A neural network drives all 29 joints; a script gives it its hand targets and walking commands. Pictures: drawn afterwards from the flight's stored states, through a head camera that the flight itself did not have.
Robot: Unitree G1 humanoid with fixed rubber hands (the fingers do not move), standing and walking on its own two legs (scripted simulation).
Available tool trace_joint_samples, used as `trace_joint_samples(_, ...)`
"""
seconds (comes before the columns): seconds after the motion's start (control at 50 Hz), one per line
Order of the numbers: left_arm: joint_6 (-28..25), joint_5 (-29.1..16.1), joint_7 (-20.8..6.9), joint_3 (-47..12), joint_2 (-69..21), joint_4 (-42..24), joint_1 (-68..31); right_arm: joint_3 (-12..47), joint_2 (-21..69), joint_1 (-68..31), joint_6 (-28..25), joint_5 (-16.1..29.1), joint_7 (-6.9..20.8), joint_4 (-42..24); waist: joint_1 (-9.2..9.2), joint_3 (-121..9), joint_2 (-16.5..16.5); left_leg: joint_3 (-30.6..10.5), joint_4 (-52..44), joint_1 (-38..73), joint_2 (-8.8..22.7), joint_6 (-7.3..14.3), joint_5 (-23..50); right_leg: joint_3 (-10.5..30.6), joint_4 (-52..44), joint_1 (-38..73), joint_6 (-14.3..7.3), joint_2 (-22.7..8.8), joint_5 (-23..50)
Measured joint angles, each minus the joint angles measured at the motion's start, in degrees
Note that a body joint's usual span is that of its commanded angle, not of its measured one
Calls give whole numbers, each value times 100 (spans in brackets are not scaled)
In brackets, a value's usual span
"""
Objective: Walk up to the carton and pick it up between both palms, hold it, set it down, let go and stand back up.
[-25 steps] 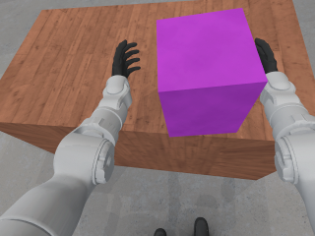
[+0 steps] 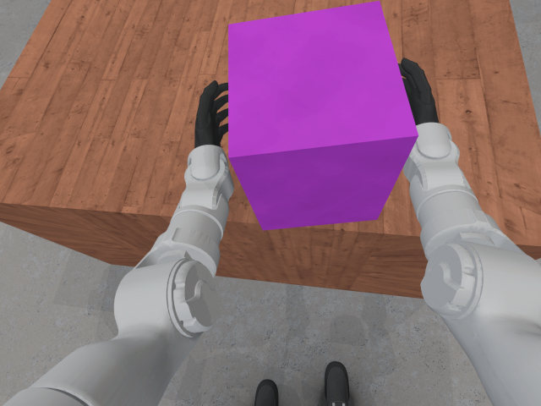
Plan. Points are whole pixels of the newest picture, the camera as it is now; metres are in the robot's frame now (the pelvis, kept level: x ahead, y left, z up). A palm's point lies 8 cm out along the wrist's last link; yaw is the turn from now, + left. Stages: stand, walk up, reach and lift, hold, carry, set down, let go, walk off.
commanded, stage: reach and lift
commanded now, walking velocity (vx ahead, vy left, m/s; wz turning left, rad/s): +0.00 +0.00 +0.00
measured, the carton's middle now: (311, 133) +0.51 -0.02 +0.01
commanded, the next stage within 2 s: none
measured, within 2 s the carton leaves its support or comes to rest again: neither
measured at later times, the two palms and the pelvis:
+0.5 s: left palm (210, 141) +0.47 +0.12 +0.04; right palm (418, 130) +0.48 -0.17 +0.04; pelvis +0.03 +0.01 +0.01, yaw +2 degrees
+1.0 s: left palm (210, 142) +0.47 +0.12 +0.04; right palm (418, 131) +0.48 -0.17 +0.04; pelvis +0.03 +0.01 +0.01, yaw +2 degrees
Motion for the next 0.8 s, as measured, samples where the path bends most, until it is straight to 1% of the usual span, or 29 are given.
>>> trace_joint_samples(0.06,-38,289,-86,332,-169,-287,239,-733,348,200,-5,-771,129,-391,-173,184,160,-166,-87,300,3,-9,3,-162,-175,398,-12,-10,-13)
trace_joint_samples(0.1,-77,397,-100,437,-258,-421,384,-978,539,398,-53,-1088,162,-653,-281,270,198,-247,-148,486,13,-15,0,-243,-298,639,-19,-6,-13)
trace_joint_samples(0.16,-121,527,-122,551,-340,-496,501,-1185,753,651,-79,-1404,159,-973,-404,375,175,-308,-222,731,27,-10,-19,-307,-421,928,-24,4,-26)
trace_joint_samples(0.22,-132,695,-172,596,-379,-543,549,-1309,853,816,-125,-1563,210,-1163,-476,496,115,-336,-294,944,31,0,-27,-336,-463,1140,-19,4,-62)
trace_joint_samples(0.32,-92,914,-164,536,-472,-747,642,-1416,934,989,-181,-1561,279,-1374,-526,650,58,-338,-309,1147,11,17,-69,-340,-436,1330,12,-18,-136)
trace_joint_samples(0.4,-15,988,-129,415,-541,-946,751,-1404,944,1079,-201,-1481,344,-1471,-530,694,66,-306,-264,1208,-13,52,-126,-310,-412,1393,49,-40,-174)
trace_joint_samples(0.62,168,898,-52,167,-670,-1288,919,-1201,849,1198,-228,-1201,411,-1552,-470,692,84,-211,-106,1164,-45,121,-245,-220,-431,1408,113,-64,-174)
trace_joint_samples(0.8,290,939,-31,48,-657,-1439,918,-1204,828,1147,-269,-1038,420,-1490,-470,753,57,-202,-97,1150,-43,110,-229,-218,-424,1394,107,-64,-157)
